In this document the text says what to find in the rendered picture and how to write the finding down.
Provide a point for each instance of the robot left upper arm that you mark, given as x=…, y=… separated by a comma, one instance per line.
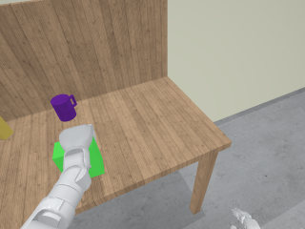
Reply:
x=36, y=224

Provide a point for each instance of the sponge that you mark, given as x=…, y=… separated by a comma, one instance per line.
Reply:
x=96, y=160

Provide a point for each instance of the robot left forearm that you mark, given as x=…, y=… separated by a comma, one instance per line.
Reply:
x=58, y=208

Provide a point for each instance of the robot left hand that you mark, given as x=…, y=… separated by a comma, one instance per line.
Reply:
x=80, y=135

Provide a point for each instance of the robot right hand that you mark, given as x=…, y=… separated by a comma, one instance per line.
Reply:
x=245, y=219

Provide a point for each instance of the table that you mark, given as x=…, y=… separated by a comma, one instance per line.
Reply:
x=112, y=55

